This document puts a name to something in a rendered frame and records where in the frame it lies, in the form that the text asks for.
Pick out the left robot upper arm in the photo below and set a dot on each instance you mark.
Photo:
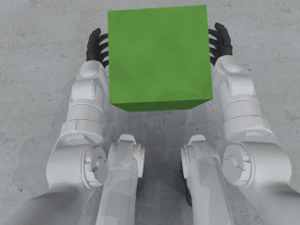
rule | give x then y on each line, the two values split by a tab
73	173

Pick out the right robot hand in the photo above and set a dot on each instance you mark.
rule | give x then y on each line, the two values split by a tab
222	43

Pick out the right robot forearm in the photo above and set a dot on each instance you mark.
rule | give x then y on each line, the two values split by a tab
243	119

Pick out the left robot hand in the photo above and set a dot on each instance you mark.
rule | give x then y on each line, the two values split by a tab
94	50

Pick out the right robot upper arm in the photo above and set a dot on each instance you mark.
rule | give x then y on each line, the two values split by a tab
262	173

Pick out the carton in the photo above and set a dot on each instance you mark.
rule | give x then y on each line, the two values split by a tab
159	58

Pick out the left robot forearm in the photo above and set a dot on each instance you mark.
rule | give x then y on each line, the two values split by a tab
85	108

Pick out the right robot foot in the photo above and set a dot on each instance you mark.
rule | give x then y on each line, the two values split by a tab
189	199

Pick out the robot left thigh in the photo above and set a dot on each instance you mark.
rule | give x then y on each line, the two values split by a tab
118	198

